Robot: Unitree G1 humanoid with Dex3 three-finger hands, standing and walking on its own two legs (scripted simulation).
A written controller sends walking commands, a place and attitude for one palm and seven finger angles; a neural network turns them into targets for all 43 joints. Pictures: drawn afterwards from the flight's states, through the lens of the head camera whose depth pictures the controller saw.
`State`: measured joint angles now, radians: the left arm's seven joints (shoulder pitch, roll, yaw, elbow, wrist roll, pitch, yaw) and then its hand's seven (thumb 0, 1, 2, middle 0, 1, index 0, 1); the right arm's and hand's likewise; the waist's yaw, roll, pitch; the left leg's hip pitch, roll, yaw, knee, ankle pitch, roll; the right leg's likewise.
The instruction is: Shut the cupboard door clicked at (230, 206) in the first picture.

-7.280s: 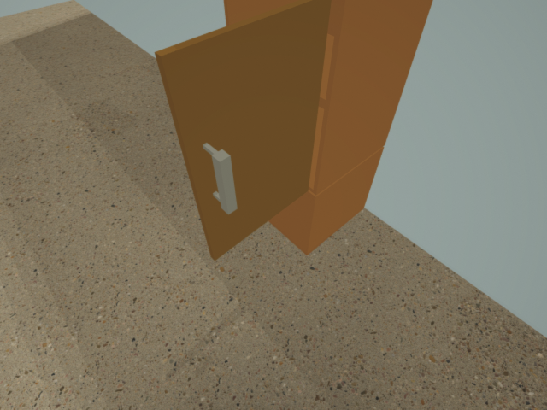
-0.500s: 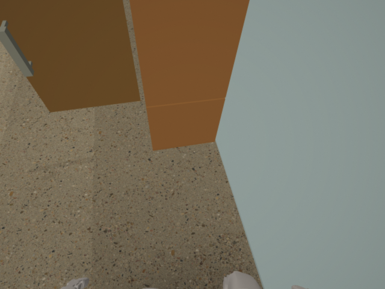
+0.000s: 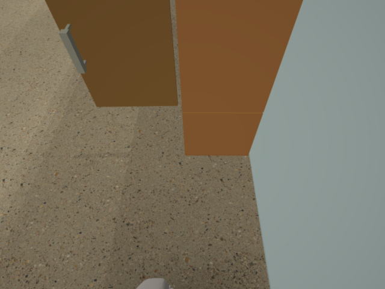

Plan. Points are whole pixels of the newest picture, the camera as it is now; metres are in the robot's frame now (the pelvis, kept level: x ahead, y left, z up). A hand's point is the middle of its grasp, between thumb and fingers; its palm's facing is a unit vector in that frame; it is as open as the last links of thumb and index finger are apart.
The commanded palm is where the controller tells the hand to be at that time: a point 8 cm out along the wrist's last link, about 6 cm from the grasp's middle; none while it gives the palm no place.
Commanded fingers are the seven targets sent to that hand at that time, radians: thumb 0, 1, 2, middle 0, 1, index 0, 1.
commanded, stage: take the last steps up to it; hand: left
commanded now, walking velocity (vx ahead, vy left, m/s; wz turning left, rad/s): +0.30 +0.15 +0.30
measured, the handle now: (75, 49) +0.85 +0.49 -0.02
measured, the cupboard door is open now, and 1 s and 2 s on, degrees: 91 91 91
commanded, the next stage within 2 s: come to a stop and stand still in 1.28 s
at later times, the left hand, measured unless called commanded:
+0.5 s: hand (104, 267) +0.17 +0.23 -0.16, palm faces +0.07 -0.98 -0.20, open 7.4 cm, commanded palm none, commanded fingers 0.00 0.90 0.90 -0.20 -0.30 -0.20 -0.30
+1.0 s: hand (101, 276) +0.15 +0.23 -0.16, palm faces +0.27 -0.94 -0.20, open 7.3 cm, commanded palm none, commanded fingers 0.00 0.90 0.90 -0.20 -0.30 -0.20 -0.30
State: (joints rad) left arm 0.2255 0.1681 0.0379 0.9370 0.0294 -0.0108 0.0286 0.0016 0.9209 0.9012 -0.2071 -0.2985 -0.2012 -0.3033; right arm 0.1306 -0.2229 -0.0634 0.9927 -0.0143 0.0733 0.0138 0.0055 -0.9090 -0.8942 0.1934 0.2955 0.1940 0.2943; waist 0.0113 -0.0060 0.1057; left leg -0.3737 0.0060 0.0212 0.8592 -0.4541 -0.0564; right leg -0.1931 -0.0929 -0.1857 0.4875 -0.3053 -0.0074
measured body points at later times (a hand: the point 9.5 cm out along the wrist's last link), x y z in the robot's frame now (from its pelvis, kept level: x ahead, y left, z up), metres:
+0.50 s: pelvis +0.09 +0.04 +0.00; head +0.11 +0.03 +0.45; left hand +0.17 +0.28 -0.14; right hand +0.05 -0.19 -0.16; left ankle -0.01 +0.11 -0.74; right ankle +0.18 -0.08 -0.71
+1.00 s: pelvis +0.24 +0.07 +0.01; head +0.27 +0.07 +0.46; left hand +0.14 +0.28 -0.14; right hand +0.36 -0.15 -0.15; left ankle +0.31 +0.24 -0.70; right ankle +0.20 -0.06 -0.74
